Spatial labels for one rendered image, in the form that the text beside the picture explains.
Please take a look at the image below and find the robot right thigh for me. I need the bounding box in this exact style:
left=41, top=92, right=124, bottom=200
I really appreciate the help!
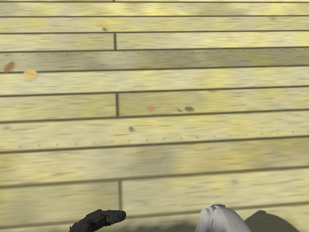
left=198, top=206, right=251, bottom=232

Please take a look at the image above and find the robot left hand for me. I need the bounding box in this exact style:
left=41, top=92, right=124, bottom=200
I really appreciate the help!
left=69, top=209, right=126, bottom=232

